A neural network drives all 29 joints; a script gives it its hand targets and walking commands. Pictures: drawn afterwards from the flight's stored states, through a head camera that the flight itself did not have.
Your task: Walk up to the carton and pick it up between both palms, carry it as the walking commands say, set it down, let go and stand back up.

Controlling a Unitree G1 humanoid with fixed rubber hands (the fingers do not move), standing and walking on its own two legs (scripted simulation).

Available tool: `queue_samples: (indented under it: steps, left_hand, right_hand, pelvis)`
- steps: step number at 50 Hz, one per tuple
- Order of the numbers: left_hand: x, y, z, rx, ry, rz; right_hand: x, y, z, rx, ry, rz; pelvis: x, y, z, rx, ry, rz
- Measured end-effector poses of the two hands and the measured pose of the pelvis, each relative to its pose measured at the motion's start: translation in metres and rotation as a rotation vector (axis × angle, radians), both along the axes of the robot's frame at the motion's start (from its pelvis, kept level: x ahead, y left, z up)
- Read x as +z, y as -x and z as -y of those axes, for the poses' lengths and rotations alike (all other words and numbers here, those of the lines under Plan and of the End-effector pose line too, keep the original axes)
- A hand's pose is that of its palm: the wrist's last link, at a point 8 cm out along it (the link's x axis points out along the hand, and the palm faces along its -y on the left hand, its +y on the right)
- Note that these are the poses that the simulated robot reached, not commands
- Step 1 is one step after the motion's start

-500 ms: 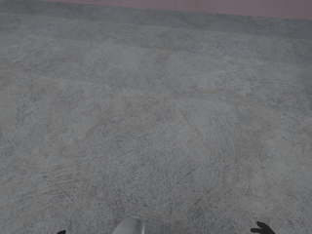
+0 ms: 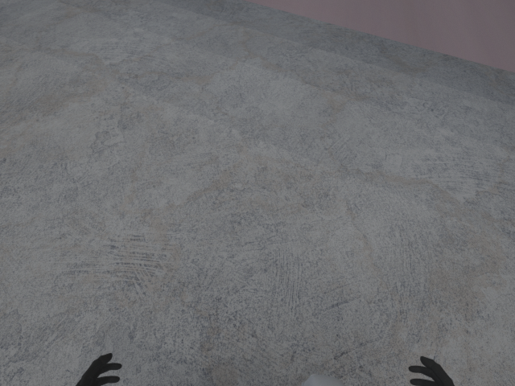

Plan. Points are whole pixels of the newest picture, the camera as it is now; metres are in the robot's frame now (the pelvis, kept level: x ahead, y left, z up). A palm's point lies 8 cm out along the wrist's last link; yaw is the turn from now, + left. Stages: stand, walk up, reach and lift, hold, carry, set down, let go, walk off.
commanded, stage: walk up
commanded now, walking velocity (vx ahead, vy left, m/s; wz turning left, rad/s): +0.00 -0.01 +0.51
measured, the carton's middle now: out of the picture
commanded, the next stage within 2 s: none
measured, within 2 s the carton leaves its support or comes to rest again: neither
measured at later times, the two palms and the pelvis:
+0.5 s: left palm out of the picture -0.03 +0.27 -0.14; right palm (390, 337) +0.21 -0.22 -0.11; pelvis -0.01 -0.01 -0.01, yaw +18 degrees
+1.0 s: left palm out of the picture -0.04 +0.29 -0.10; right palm (353, 309) +0.26 -0.17 -0.13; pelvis +0.07 +0.02 +0.00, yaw +31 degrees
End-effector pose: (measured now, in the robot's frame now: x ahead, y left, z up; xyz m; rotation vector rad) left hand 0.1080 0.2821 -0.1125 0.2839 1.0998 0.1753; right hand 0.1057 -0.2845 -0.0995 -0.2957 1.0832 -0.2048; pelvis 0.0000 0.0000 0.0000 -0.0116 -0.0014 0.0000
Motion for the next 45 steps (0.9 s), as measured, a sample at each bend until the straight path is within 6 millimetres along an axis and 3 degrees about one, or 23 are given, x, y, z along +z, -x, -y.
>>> queue_samples:
  steps: [5, 14, 20, 25, 28, 35, 41, 45]
  left_hand:
    - [0.014, -0.006, 0.015, 0.022, -0.059, 0.077]
    - [0.023, 0.053, 0.025, 0.145, -0.080, 0.017]
    - [0.003, 0.092, 0.027, 0.254, -0.022, -0.020]
    - [-0.024, 0.134, 0.010, 0.349, 0.030, -0.071]
    - [-0.033, 0.151, 0.000, 0.405, 0.050, -0.091]
    - [-0.019, 0.151, -0.005, 0.422, 0.080, -0.076]
    - [0.005, 0.114, -0.019, 0.417, 0.025, 0.012]
    - [0.011, 0.096, -0.023, 0.450, -0.037, 0.069]
  right_hand:
    - [-0.019, -0.007, 0.018, 0.030, -0.039, -0.003]
    - [-0.023, -0.038, 0.006, 0.160, -0.097, -0.016]
    - [-0.016, -0.072, -0.025, 0.274, -0.098, 0.003]
    - [-0.009, -0.107, -0.066, 0.390, -0.058, 0.061]
    - [-0.007, -0.108, -0.081, 0.438, -0.018, 0.059]
    - [-0.005, -0.084, -0.089, 0.446, -0.025, -0.044]
    - [-0.018, -0.070, -0.085, 0.442, -0.071, -0.124]
    - [-0.035, -0.084, -0.076, 0.456, -0.081, -0.175]
  pelvis:
    - [-0.007, 0.000, 0.021, 0.045, -0.020, -0.014]
    - [0.001, 0.003, 0.035, 0.150, -0.048, -0.015]
    - [-0.002, 0.005, 0.030, 0.239, -0.037, -0.014]
    - [-0.013, 0.010, 0.010, 0.306, -0.004, -0.020]
    - [-0.015, 0.014, 0.002, 0.333, -0.002, -0.021]
    - [0.000, 0.009, -0.010, 0.390, 0.017, -0.025]
    - [0.005, -0.013, -0.013, 0.440, 0.001, -0.033]
    - [-0.004, -0.038, -0.011, 0.487, -0.013, -0.038]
